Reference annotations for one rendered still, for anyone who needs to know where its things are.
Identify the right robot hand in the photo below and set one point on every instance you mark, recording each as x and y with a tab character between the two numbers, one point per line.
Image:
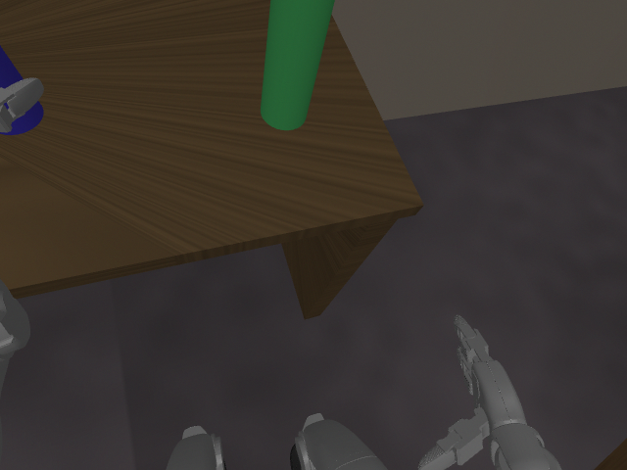
496	402

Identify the left robot hand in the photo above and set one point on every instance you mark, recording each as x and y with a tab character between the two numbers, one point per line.
20	97

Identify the left robot arm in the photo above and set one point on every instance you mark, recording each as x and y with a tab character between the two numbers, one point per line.
14	333

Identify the right robot arm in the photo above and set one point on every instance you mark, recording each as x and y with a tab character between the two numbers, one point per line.
519	447

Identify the desk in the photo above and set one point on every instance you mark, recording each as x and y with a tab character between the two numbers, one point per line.
152	151

